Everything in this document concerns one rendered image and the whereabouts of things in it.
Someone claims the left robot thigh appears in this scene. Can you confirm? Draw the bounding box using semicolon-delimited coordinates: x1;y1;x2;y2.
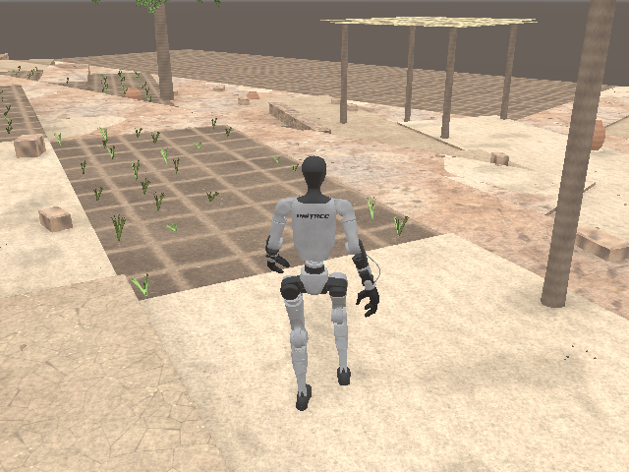
280;275;309;348

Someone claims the robot head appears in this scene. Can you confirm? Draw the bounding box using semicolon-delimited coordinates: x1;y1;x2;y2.
297;156;331;204

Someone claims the left robot forearm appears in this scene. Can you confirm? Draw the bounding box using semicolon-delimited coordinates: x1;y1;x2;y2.
265;235;279;263

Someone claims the robot left hand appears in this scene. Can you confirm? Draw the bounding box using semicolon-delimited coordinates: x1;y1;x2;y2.
267;255;290;273

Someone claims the right robot upper arm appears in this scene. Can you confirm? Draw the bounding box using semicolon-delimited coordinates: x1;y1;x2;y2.
334;199;361;255

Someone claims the robot right hand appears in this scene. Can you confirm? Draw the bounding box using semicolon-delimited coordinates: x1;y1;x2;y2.
356;287;379;317

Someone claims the left robot upper arm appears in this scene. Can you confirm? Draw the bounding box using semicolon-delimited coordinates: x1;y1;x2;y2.
267;198;294;250

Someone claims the right robot forearm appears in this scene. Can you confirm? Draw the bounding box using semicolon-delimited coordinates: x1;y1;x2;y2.
352;239;376;290

